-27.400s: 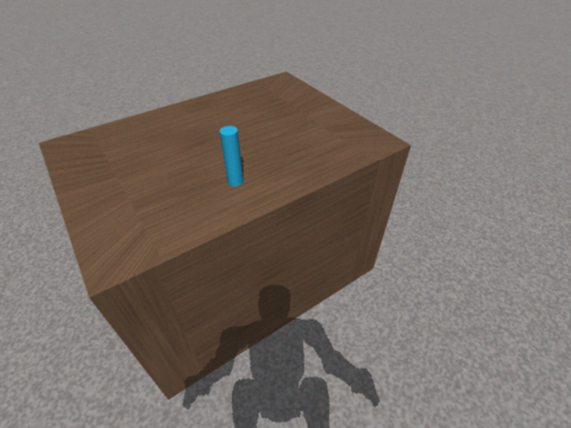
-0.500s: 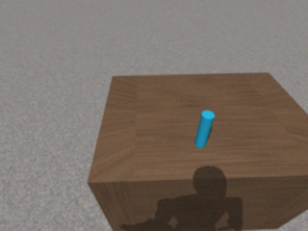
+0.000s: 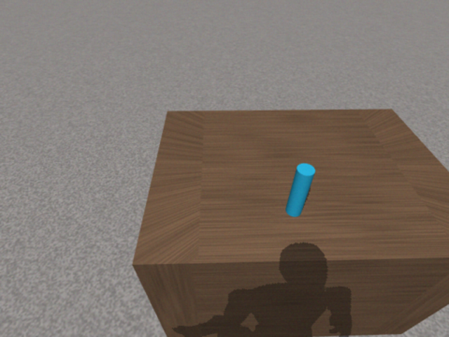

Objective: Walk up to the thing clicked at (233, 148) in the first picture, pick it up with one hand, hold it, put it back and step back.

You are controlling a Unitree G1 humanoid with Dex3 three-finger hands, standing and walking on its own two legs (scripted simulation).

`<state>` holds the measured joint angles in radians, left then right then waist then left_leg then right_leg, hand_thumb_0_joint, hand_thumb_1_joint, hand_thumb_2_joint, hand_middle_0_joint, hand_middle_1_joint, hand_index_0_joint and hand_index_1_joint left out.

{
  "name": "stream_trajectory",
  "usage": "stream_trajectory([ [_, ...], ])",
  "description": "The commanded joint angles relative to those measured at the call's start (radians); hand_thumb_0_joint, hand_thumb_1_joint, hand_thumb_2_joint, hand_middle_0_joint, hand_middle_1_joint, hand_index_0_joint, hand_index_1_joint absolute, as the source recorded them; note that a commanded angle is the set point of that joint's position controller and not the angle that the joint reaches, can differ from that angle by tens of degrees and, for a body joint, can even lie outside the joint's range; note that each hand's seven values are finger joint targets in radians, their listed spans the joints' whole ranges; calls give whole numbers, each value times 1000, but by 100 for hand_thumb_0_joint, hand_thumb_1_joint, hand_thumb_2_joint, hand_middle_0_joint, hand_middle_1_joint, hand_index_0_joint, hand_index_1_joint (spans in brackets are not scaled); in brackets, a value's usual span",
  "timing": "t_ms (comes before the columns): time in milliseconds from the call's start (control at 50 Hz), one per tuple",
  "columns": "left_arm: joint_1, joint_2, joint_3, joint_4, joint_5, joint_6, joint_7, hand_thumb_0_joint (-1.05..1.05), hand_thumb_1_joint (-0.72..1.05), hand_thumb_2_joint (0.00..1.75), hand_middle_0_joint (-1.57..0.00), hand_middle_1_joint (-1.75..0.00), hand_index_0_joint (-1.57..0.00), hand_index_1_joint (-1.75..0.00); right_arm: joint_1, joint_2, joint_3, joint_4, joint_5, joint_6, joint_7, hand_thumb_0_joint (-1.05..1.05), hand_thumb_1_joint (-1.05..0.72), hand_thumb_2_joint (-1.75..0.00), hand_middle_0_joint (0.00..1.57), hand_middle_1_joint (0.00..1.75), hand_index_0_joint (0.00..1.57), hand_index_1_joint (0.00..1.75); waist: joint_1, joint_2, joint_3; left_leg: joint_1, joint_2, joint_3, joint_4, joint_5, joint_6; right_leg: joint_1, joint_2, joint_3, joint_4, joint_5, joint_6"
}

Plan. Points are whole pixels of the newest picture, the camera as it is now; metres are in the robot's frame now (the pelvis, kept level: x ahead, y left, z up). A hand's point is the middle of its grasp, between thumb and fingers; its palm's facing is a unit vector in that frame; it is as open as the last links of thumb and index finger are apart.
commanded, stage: stand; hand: right
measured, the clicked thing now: (299, 191) +0.51 -0.19 -0.05
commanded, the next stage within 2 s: step back in 1.78 s
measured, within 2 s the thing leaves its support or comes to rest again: neither
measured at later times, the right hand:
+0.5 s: hand out of the picture +0.07 -0.24 -0.16, palm faces -0.02 +0.94 -0.35, open 7.4 cm
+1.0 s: hand out of the picture +0.09 -0.25 -0.16, palm faces -0.02 +0.94 -0.35, open 7.4 cm
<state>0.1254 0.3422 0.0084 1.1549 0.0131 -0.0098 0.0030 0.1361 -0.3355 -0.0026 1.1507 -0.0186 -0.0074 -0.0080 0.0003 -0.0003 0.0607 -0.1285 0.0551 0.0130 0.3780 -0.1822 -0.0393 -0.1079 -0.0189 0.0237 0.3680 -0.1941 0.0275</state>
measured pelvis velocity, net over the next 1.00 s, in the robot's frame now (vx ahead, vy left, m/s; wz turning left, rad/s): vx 0.01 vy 0.01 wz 0.00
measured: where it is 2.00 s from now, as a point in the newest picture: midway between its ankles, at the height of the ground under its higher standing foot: outside the picture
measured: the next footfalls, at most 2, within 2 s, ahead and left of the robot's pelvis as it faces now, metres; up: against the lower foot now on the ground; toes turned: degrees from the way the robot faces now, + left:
none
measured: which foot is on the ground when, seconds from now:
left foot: down 0.00-1.00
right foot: down 0.00-1.00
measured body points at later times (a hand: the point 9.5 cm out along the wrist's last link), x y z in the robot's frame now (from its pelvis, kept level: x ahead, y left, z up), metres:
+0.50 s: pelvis +0.01 +0.01 +0.00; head +0.02 +0.01 +0.45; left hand +0.07 +0.31 -0.14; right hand +0.08 -0.29 -0.13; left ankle +0.02 +0.14 -0.75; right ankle +0.01 -0.14 -0.75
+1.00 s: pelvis +0.01 +0.01 +0.00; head +0.02 +0.01 +0.45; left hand +0.09 +0.31 -0.13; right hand +0.09 -0.29 -0.13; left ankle +0.02 +0.14 -0.75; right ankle +0.01 -0.14 -0.75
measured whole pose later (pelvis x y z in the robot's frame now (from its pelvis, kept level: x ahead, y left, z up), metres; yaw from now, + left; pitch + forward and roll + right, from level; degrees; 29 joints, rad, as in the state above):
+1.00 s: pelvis +0.01 +0.01 +0.00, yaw +0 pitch -3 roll +0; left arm 0.11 0.35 0.01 1.13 0.01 -0.01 0.00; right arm 0.11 -0.35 -0.01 1.14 -0.01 0.00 0.00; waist 0.00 0.00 0.06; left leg -0.11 0.04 0.02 0.34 -0.18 -0.03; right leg -0.09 -0.04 0.03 0.34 -0.20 0.04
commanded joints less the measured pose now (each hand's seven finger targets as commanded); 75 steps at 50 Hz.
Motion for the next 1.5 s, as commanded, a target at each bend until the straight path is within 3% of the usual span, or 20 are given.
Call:
stream_trajectory([
  [0,-39,205,35,-53,2,-18,9,0,90,90,-20,-30,-20,-30,-37,-211,-39,-52,-1,-19,-8,0,-90,-90,20,30,20,30,-4,0,-28,0,70,-73,-81,4,54,-40,-92,75,-93,42,-38],
  [60,-40,209,35,-50,3,-15,9,0,90,90,-20,-30,-20,-30,-43,-217,-40,-54,1,-19,-8,0,-90,-90,20,30,20,30,-5,4,-21,-6,70,-79,-95,-17,51,-45,-91,70,-90,20,-38],
  [180,-37,200,31,-53,3,-17,8,0,90,90,-20,-30,-20,-30,-54,-220,-41,-53,2,-20,-7,0,-90,-90,20,30,20,30,-3,1,-43,16,77,-78,-85,42,55,-38,-95,67,-86,62,-37],
  [280,-32,207,34,-50,1,-15,8,0,90,90,-20,-30,-20,-30,-47,-214,-38,-51,3,-18,-4,0,-90,-90,20,30,20,30,-6,1,-30,0,70,-76,-98,0,55,-33,-97,69,-92,49,-37],
  [420,-31,208,34,-58,1,-18,8,0,90,90,-20,-30,-20,-30,-51,-224,-40,-56,4,-22,-6,0,-90,-90,20,30,20,30,-3,0,-65,31,78,-71,-81,116,59,-3,-106,66,-76,149,-35],
  [540,-32,208,33,-64,-1,-15,9,0,90,90,-20,-30,-20,-30,-62,-225,-42,-58,6,-21,-7,0,-90,-90,20,30,20,30,-3,2,-77,53,80,-67,-70,172,55,-2,-105,58,-72,178,-35],
  [620,-35,209,34,-65,0,-13,9,0,90,90,-20,-30,-20,-30,-54,-219,-38,-57,5,-20,-7,0,-90,-90,20,30,20,30,-4,-1,-60,28,76,-64,-81,133,55,2,-108,58,-77,162,-33],
  [800,-43,214,37,-78,0,-15,9,0,90,90,-20,-30,-20,-30,-65,-226,-43,-66,5,-20,-6,0,-90,-90,20,30,20,30,-4,-2,-79,44,80,-64,-77,158,55,13,-112,57,-79,183,-35],
  [940,-39,215,38,-79,0,-13,8,0,90,90,-20,-30,-20,-30,-67,-229,-46,-67,5,-19,-5,0,-90,-90,20,30,20,30,-3,1,-65,43,78,-68,-88,103,56,-6,-109,56,-89,124,-38],
  [1100,-34,217,37,-86,-1,-17,8,0,90,90,-20,-30,-20,-30,-69,-230,-47,-70,7,-20,-2,0,-90,-90,20,30,20,30,-3,2,-74,55,77,-67,-79,135,56,-8,-109,56,-90,155,-36],
  [1280,-26,217,38,-81,0,-14,6,0,90,90,-20,-30,-20,-30,-59,-227,-46,-67,7,-17,0,0,-90,-90,20,30,20,30,-4,3,-45,33,72,-74,-99,49,50,-24,-104,54,-97,86,-40],
  [1480,-31,219,38,-90,0,-18,8,0,90,90,-20,-30,-20,-30,-58,-226,-46,-72,7,-18,-2,0,-90,-90,20,30,20,30,-5,-6,-76,55,78,-69,-74,140,54,-7,-111,56,-93,159,-39],
])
